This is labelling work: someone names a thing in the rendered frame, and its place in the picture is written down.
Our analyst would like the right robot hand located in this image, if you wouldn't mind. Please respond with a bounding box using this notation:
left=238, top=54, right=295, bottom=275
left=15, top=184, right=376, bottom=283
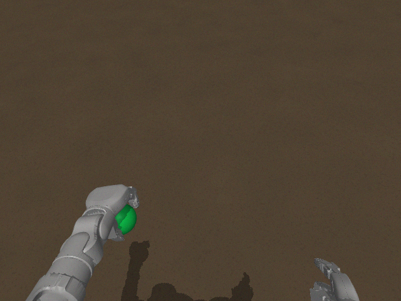
left=310, top=258, right=359, bottom=301

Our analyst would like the ball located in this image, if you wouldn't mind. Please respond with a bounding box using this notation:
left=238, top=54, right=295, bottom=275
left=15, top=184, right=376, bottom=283
left=115, top=204, right=137, bottom=235

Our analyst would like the left robot hand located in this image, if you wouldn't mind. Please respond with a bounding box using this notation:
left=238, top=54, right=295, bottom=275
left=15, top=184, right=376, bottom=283
left=86, top=184, right=140, bottom=241

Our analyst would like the left robot arm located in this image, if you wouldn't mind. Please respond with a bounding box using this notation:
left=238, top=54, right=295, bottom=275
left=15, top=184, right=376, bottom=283
left=26, top=206, right=115, bottom=301

